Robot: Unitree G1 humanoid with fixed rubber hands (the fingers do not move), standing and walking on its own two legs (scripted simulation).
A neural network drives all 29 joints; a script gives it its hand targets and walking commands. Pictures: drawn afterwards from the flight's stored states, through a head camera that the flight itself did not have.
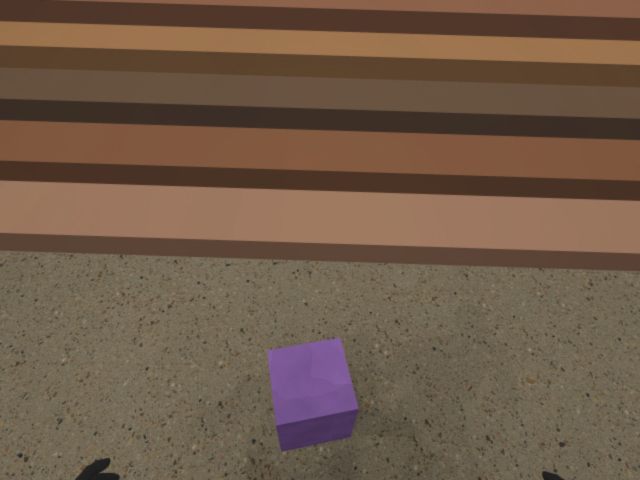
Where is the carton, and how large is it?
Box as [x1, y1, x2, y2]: [267, 338, 358, 451]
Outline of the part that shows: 340,338 267,350 275,421 281,451 350,436 358,408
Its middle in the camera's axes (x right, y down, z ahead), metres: -0.02 +0.46 +1.11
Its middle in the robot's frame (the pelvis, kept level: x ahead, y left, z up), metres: +0.46 +0.03 -0.66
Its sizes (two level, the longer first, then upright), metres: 0.210 0.200 0.250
